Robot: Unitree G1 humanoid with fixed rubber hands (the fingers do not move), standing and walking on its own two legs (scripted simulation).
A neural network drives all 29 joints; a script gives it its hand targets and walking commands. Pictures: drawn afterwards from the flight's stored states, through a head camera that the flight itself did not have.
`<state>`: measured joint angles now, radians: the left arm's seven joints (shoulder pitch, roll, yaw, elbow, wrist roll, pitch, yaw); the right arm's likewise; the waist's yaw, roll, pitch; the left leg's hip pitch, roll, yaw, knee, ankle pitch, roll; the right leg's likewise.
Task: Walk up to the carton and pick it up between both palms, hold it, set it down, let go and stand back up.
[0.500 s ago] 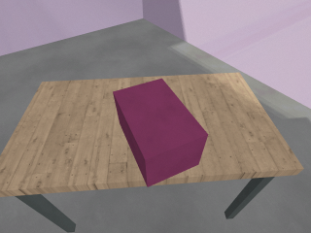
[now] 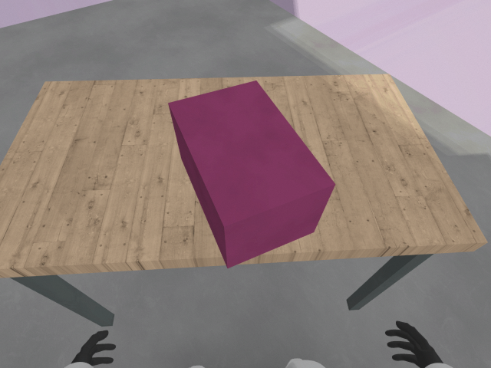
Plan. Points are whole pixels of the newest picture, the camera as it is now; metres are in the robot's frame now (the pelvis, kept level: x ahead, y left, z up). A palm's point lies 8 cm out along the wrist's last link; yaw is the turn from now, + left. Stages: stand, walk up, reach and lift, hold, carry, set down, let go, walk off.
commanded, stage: reach and lift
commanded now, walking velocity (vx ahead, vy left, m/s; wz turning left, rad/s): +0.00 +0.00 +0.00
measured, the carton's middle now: (242, 169) +0.48 +0.01 +0.00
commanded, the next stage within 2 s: none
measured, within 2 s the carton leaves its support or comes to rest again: neither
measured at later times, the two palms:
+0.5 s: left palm (101, 352) +0.18 +0.24 -0.06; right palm (440, 336) +0.18 -0.30 -0.06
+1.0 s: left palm (116, 350) +0.18 +0.20 -0.03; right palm (439, 327) +0.19 -0.28 -0.03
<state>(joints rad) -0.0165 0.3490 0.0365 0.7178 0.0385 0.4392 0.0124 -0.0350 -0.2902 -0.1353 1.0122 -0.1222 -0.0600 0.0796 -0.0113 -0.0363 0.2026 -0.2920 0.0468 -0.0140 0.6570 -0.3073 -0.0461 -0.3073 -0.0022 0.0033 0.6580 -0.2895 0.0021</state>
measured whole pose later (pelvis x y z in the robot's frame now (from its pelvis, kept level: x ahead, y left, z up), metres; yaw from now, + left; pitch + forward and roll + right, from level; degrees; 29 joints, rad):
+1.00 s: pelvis +0.04 +0.00 +0.03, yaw -1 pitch -3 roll +0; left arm 0.39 0.07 0.01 0.20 0.04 0.19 0.17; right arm 0.27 -0.36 -0.04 0.62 0.16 -0.16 0.21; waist 0.04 -0.02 0.02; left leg -0.06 0.06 0.01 0.32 -0.21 -0.05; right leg -0.09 0.01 0.02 0.35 -0.20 -0.01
